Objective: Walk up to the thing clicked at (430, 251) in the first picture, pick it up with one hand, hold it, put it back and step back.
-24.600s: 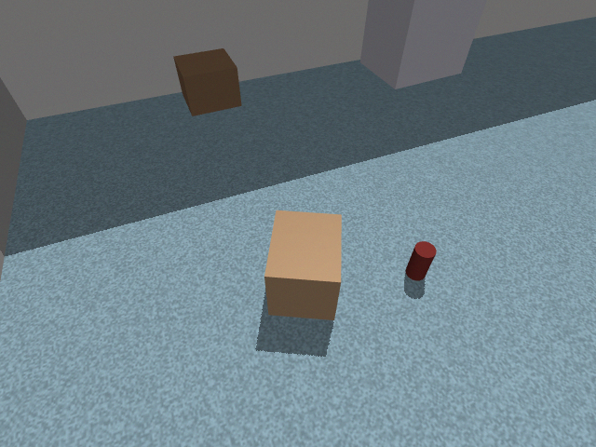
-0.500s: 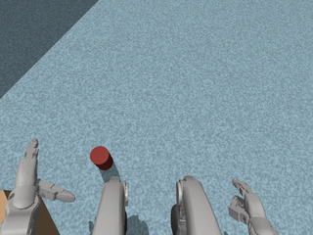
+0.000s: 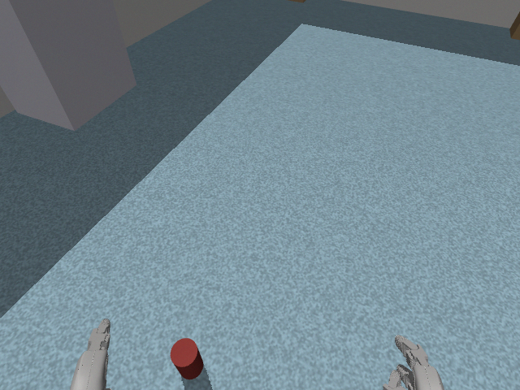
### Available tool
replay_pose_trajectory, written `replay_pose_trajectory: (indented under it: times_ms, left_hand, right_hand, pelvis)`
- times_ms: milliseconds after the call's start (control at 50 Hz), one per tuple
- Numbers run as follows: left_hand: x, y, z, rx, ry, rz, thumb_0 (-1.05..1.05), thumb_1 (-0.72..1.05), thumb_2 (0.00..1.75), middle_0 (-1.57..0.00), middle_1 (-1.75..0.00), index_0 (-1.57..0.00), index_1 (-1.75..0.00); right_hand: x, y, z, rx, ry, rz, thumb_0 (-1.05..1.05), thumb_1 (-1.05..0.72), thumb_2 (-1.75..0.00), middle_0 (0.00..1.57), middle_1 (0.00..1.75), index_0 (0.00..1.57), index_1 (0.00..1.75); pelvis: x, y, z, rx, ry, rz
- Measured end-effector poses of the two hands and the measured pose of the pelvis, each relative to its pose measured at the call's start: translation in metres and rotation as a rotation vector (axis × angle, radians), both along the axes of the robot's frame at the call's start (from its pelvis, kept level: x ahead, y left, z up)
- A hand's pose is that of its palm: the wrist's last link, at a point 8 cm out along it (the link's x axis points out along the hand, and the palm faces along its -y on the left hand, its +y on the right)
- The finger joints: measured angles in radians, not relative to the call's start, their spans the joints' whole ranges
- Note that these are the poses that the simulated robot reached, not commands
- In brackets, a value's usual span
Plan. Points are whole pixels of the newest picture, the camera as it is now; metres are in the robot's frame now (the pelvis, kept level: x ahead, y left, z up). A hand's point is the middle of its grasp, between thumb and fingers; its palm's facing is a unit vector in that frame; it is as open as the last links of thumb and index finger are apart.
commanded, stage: home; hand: left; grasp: from the side
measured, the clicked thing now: (187, 359) +0.36 +0.21 -0.63
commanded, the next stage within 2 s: stand in 1.72 s
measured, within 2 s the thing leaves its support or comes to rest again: neither
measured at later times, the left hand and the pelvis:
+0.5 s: hand out of the picture +0.16 +0.18 -0.04, palm faces +0.12 -0.95 -0.29, open 17.5 cm; pelvis -0.01 +0.00 +0.01, yaw +1 degrees
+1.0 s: hand out of the picture +0.15 +0.17 -0.04, palm faces +0.11 -0.95 -0.29, open 17.4 cm; pelvis -0.01 -0.01 +0.01, yaw +0 degrees
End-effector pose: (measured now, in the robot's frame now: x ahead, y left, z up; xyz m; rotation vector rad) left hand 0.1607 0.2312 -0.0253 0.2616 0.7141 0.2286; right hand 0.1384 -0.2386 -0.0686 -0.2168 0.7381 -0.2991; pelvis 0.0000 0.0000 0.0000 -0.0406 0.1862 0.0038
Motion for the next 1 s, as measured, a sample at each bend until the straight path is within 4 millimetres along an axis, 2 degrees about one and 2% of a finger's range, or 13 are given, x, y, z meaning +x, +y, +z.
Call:
replay_pose_trajectory:
  times_ms: [120,260,660,1000]
  left_hand:
    - [-0.012,-0.001,0.015,-0.015,-0.022,0.0,-0.01,-0.58,0.03,-0.05,-0.05,-0.05,-0.05]
    - [-0.022,0.002,0.01,-0.02,0.01,0.009,-0.01,-0.57,0.03,-0.05,-0.05,-0.05,-0.05]
    - [-0.024,-0.009,0.014,-0.024,-0.01,-0.006,-0.01,-0.55,0.05,-0.06,-0.06,-0.05,-0.06]
    - [-0.029,-0.013,0.014,-0.026,-0.009,-0.008,-0.01,-0.53,0.06,-0.06,-0.06,-0.06,-0.06]
  right_hand:
    - [0.014,0.01,0.014,0.008,-0.065,0.035,0.01,-0.9,-0.9,0.21,0.3,0.2,0.3]
    - [0.02,0.014,0.02,0.002,-0.092,0.078,0.01,-0.9,-0.9,0.21,0.3,0.2,0.3]
    - [-0.004,-0.001,0.013,-0.002,-0.044,0.056,0.01,-0.9,-0.89,0.21,0.3,0.2,0.3]
    - [-0.001,-0.003,0.015,-0.001,-0.072,0.067,0.01,-0.9,-0.89,0.2,0.3,0.2,0.3]
  pelvis:
    - [0.001,0.002,0.007,0.001,-0.035,0.002]
    - [-0.003,0.002,0.009,0.003,-0.05,0.007]
    - [-0.009,-0.007,0.012,0.009,-0.071,0.007]
    - [-0.013,-0.01,0.011,0.012,-0.069,0.006]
